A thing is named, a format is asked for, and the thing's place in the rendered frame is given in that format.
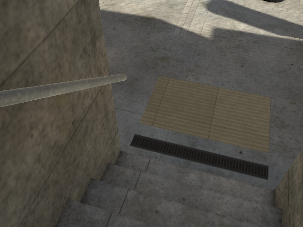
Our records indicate stairs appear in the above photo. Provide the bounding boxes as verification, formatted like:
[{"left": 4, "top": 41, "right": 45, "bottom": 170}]
[{"left": 55, "top": 151, "right": 282, "bottom": 227}]

